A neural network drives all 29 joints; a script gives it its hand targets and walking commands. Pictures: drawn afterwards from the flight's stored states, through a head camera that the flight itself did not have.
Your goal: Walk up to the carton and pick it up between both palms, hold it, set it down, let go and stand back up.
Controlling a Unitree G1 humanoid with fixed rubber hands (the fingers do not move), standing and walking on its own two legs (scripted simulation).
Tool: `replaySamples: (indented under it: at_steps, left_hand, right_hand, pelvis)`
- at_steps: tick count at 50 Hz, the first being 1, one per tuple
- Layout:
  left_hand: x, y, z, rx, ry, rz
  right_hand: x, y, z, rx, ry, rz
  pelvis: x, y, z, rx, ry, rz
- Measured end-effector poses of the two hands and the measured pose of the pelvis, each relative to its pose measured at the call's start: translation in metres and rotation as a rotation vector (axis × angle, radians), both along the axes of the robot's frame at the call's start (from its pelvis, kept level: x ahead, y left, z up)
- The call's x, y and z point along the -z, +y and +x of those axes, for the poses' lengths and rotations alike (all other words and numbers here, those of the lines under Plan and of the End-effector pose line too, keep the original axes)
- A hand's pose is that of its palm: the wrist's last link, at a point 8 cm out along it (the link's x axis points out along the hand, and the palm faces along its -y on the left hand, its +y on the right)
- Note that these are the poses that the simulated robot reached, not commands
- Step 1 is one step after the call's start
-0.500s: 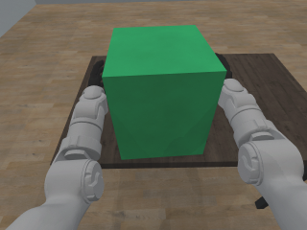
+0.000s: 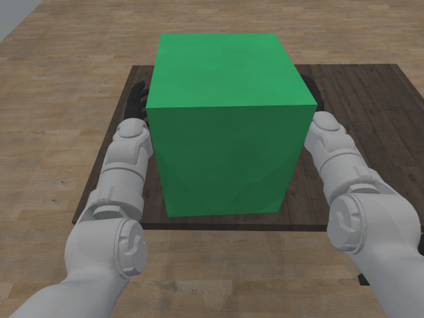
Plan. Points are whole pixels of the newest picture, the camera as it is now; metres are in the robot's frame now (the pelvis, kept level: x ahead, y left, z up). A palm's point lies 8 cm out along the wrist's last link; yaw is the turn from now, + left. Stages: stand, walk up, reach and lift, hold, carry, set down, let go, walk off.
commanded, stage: set down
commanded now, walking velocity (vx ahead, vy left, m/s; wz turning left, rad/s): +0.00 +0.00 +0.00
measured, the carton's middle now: (221, 125) +0.48 +0.03 +0.09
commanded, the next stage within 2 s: none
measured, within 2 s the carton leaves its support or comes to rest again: rests again in 1.04 s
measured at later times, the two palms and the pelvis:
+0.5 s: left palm (138, 135) +0.43 +0.19 +0.11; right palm (304, 123) +0.47 -0.14 +0.11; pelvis +0.01 +0.00 +0.00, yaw +0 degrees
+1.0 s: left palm (136, 146) +0.42 +0.20 +0.09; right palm (301, 126) +0.46 -0.13 +0.11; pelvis +0.00 +0.00 +0.00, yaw +0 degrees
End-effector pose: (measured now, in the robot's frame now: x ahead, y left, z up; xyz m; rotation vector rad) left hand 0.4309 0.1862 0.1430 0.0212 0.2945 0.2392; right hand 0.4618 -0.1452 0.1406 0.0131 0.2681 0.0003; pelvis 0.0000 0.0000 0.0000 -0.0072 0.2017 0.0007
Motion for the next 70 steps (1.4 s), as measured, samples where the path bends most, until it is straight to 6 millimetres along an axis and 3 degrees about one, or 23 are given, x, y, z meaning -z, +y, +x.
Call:
replaySamples:
  at_steps: [5,9,13,18,21,25,29,39,43,51,70]
  left_hand:
    - [0.040,0.004,-0.007,-0.017,0.060,-0.007]
    - [0.034,0.006,-0.007,-0.037,0.019,-0.001]
    - [0.013,0.005,-0.002,-0.035,-0.030,0.003]
    - [-0.003,0.000,0.006,-0.022,-0.041,0.000]
    - [0.005,0.000,0.007,-0.017,-0.006,0.000]
    - [0.036,0.005,0.002,-0.023,0.059,-0.011]
    - [0.052,0.011,-0.006,-0.043,0.055,-0.010]
    - [0.033,0.012,-0.009,-0.051,0.014,-0.007]
    - [0.032,0.010,-0.007,-0.046,0.023,-0.015]
    - [0.053,0.009,-0.011,-0.045,0.056,-0.024]
    - [0.057,0.011,-0.013,-0.058,0.034,-0.024]
  right_hand:
    - [0.016,0.006,0.004,-0.019,0.015,-0.014]
    - [0.002,0.010,0.008,-0.037,-0.041,-0.023]
    - [-0.014,0.008,0.011,-0.037,-0.089,-0.024]
    - [-0.013,0.000,0.010,-0.021,-0.089,-0.007]
    - [0.002,0.000,0.009,-0.028,-0.052,-0.012]
    - [0.026,0.004,0.007,-0.048,0.006,-0.032]
    - [0.023,0.014,0.009,-0.063,-0.049,-0.020]
    - [0.001,0.016,0.006,-0.060,-0.103,-0.016]
    - [0.007,0.012,0.003,-0.048,-0.088,-0.008]
    - [0.030,0.011,0.000,-0.055,-0.047,-0.019]
    - [0.032,0.013,0.000,-0.064,-0.059,-0.034]
  pelvis:
    - [0.000,0.000,0.003,0.000,0.006,0.001]
    - [0.000,-0.001,0.010,-0.001,0.015,0.001]
    - [0.000,-0.001,0.015,-0.001,0.022,0.002]
    - [0.000,-0.001,0.015,-0.001,0.022,0.002]
    - [0.000,-0.001,0.011,-0.001,0.017,0.002]
    - [0.000,-0.001,0.006,-0.001,0.010,0.001]
    - [0.000,0.000,0.007,-0.001,0.011,0.001]
    - [0.000,0.000,0.011,-0.002,0.018,0.003]
    - [0.000,0.000,0.009,-0.002,0.015,0.003]
    - [0.000,0.000,0.005,-0.002,0.010,0.002]
    - [0.000,-0.001,0.007,-0.002,0.013,0.003]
